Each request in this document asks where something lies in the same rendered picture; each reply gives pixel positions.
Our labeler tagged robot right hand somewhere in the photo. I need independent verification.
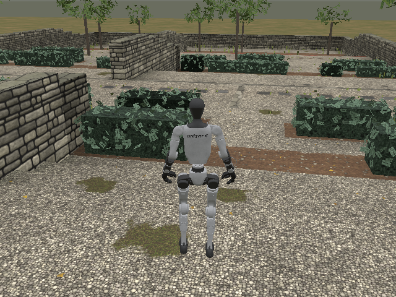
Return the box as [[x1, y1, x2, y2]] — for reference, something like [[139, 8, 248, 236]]
[[222, 171, 236, 184]]

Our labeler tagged left robot forearm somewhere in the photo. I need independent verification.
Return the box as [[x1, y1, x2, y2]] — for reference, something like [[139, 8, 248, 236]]
[[163, 150, 174, 173]]

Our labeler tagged robot left thigh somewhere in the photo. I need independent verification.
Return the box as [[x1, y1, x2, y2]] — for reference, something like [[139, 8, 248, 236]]
[[177, 173, 190, 215]]

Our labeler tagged right robot forearm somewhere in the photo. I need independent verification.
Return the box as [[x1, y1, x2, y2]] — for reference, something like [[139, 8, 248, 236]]
[[222, 149, 235, 173]]

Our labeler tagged robot left hand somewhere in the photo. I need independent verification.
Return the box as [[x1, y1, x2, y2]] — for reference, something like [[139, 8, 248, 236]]
[[162, 171, 176, 183]]

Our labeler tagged robot right upper arm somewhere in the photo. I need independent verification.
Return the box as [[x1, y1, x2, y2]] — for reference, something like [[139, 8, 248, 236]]
[[210, 125, 228, 158]]

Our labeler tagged robot left upper arm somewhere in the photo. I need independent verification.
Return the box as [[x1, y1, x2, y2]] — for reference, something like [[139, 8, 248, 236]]
[[168, 125, 184, 160]]

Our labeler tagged robot right shin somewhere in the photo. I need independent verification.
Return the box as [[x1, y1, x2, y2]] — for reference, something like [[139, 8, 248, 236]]
[[207, 207, 216, 249]]

